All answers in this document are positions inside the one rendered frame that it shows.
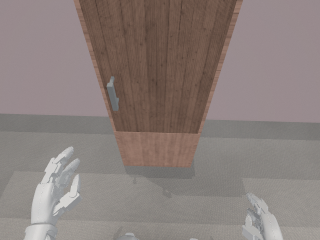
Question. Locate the handle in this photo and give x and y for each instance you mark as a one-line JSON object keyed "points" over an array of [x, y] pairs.
{"points": [[112, 94]]}

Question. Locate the robot left forearm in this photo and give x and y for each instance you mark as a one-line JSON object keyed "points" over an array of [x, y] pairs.
{"points": [[41, 231]]}

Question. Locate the left robot hand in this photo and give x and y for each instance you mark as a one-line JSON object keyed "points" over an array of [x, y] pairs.
{"points": [[50, 190]]}

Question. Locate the right robot hand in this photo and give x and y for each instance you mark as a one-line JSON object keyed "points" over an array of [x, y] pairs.
{"points": [[266, 225]]}

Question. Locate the cupboard door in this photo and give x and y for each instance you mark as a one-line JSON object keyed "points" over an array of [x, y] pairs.
{"points": [[163, 55]]}

